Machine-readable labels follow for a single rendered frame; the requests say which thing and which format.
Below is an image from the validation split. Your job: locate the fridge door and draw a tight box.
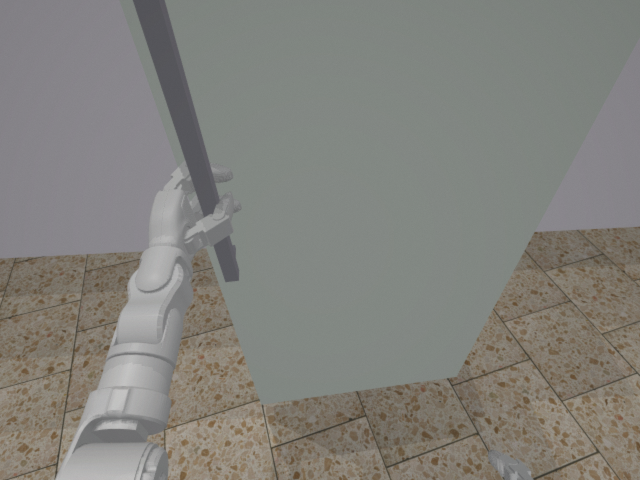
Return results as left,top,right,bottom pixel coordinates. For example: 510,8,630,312
119,0,640,405

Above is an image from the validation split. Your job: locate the handle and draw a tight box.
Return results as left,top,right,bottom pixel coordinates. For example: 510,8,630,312
133,0,239,282

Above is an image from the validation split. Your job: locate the robot left upper arm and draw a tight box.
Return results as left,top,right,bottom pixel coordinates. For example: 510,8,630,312
59,442,169,480

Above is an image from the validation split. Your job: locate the robot left forearm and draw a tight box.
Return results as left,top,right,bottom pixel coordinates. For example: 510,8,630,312
55,245,194,480

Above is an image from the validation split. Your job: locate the left robot hand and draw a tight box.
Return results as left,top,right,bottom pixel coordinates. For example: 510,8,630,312
149,161,242,262

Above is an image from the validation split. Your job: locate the right robot hand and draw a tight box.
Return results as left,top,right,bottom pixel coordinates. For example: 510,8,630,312
488,450,534,480

